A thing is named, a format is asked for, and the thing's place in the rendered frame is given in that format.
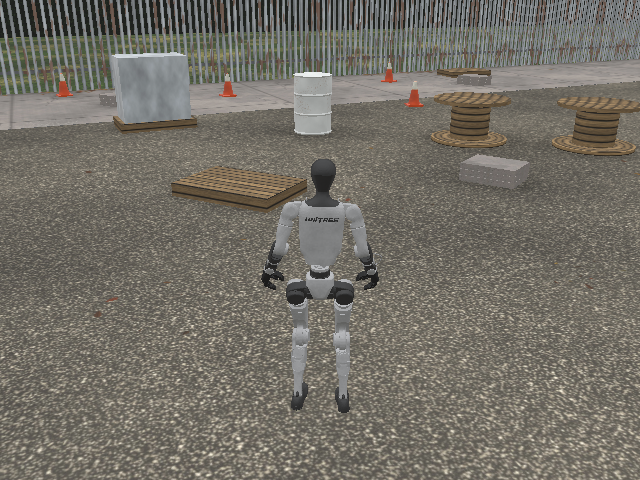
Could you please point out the left robot upper arm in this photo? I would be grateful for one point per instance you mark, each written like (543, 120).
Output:
(289, 212)

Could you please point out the left robot shin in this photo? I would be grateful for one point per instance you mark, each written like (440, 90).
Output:
(298, 359)

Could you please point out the left robot foot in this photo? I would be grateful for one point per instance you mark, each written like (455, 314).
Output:
(297, 402)

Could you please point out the right robot upper arm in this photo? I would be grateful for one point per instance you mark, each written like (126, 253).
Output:
(353, 213)

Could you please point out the robot right hand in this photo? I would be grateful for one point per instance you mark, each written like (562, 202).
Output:
(374, 279)

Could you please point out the robot left hand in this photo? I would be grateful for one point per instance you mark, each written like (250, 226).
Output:
(266, 277)

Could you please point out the robot right forearm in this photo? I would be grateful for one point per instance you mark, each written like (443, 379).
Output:
(369, 263)

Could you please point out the robot left forearm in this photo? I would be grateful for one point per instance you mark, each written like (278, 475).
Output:
(272, 261)

